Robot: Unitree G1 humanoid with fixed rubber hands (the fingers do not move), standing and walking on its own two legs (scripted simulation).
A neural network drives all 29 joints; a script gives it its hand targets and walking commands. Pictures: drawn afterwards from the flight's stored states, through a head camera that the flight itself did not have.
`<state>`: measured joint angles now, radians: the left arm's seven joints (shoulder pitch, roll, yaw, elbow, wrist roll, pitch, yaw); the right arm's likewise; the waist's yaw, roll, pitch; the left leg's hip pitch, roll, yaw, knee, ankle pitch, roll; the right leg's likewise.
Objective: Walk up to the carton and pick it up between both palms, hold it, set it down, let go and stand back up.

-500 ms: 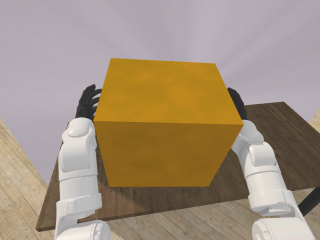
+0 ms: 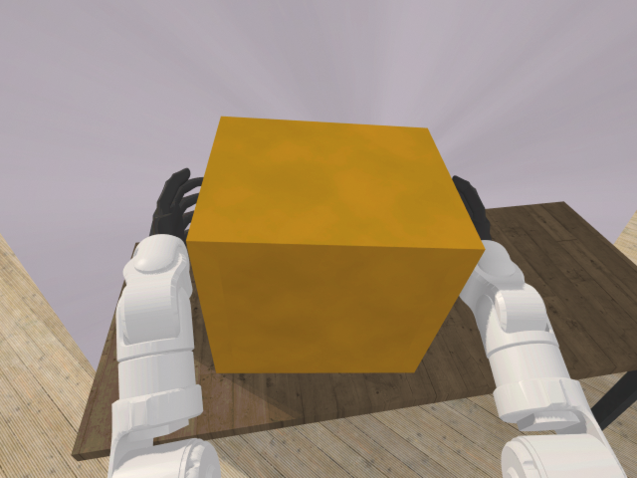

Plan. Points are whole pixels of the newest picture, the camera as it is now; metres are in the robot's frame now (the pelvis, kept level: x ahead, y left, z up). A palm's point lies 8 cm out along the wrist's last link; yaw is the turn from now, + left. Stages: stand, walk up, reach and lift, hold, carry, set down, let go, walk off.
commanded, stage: hold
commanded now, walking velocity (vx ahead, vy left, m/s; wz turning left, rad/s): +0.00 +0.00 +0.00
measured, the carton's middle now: (322, 250) +0.37 -0.01 +0.14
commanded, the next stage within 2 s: set down in 1.22 s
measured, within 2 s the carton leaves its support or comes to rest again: neither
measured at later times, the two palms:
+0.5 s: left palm (170, 234) +0.36 +0.17 +0.19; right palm (468, 235) +0.34 -0.19 +0.17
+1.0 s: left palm (172, 239) +0.35 +0.17 +0.19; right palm (471, 240) +0.34 -0.19 +0.17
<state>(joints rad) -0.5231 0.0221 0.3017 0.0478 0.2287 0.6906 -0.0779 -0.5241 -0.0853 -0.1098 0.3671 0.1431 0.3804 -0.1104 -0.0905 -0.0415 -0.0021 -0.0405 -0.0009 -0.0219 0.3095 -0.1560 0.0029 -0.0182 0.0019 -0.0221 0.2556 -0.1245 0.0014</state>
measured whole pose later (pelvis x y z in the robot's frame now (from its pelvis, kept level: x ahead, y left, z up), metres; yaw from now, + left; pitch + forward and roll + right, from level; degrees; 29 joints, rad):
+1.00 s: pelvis +0.00 +0.00 +0.00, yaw +0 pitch -7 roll -1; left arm -0.50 0.01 0.30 0.02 0.23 0.70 -0.08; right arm -0.51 -0.09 -0.10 0.34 0.15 0.39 -0.12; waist -0.09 -0.04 0.00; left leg -0.03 0.00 -0.02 0.31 -0.16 0.00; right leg -0.01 0.01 -0.02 0.25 -0.13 0.00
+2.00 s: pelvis +0.03 -0.01 +0.00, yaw +2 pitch -6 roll +0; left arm -0.39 0.01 0.22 0.19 0.19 0.33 -0.04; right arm -0.36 -0.09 -0.08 0.47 0.09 -0.01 -0.12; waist -0.06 -0.06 0.05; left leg -0.01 0.01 -0.04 0.30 -0.19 -0.01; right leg 0.02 0.01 -0.06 0.26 -0.18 -0.01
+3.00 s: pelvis +0.03 -0.01 +0.00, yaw +1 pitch +3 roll +0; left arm -0.55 0.03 0.28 0.82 0.19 -0.11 0.00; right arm -0.49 -0.03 -0.35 0.86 -0.18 -0.28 -0.03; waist -0.03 -0.01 -0.02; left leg -0.18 0.01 -0.02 0.28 -0.15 -0.01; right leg -0.16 0.01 -0.06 0.25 -0.14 -0.01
